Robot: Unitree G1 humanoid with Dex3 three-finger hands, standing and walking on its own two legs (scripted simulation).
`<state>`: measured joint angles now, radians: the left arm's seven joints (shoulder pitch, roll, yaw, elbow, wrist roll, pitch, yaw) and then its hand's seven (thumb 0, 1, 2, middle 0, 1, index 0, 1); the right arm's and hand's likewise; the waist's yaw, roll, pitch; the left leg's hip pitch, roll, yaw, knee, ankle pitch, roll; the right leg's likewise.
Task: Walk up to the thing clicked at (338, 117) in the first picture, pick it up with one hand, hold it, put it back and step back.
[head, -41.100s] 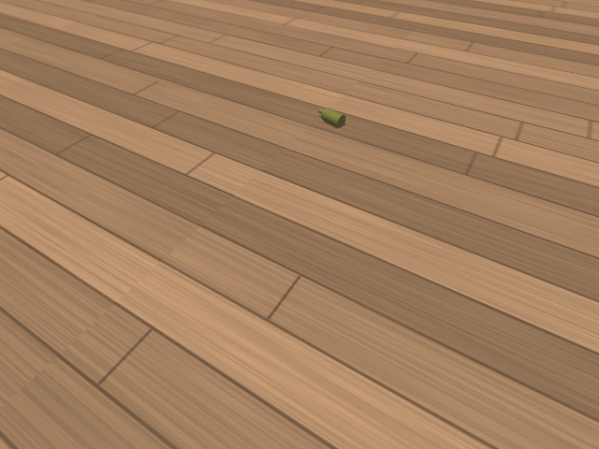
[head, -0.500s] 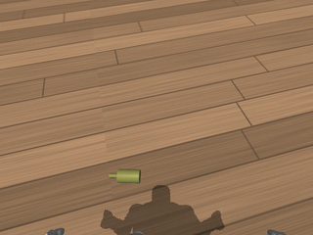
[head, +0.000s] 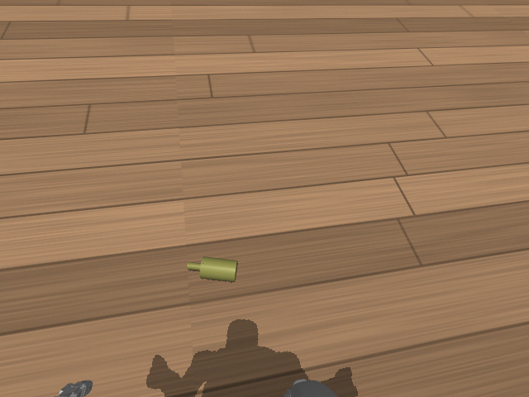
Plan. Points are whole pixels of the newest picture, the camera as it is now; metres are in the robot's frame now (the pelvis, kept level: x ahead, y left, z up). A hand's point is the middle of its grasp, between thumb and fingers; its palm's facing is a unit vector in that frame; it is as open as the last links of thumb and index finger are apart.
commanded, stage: step back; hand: left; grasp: from above
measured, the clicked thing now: (212, 268) +0.65 +0.18 -0.73
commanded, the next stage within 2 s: none
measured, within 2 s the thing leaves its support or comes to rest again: neither
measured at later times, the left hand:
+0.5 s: hand out of the picture -0.05 +0.22 -0.13, palm faces -0.04 -0.90 -0.43, open 7.4 cm
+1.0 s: hand out of the picture -0.26 +0.21 -0.17, palm faces -0.04 -0.93 -0.37, open 7.4 cm
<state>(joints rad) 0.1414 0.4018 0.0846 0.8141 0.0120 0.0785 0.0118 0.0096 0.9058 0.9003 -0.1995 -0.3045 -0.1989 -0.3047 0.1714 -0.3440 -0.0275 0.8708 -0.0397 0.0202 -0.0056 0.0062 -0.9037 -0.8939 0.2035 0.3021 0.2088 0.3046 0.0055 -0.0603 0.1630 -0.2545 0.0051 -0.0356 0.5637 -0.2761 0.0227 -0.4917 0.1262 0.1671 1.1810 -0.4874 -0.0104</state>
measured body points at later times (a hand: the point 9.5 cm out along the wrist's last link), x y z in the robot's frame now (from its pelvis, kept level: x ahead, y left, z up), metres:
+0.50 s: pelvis -0.16 -0.05 +0.00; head -0.12 -0.07 +0.44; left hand -0.05 +0.26 -0.10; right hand -0.09 -0.37 -0.13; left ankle -0.17 +0.10 -0.65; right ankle -0.12 -0.16 -0.74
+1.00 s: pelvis -0.35 -0.07 -0.01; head -0.29 -0.04 +0.43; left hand -0.26 +0.26 -0.15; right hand -0.20 -0.39 -0.09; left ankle -0.24 +0.06 -0.73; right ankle -0.40 -0.22 -0.70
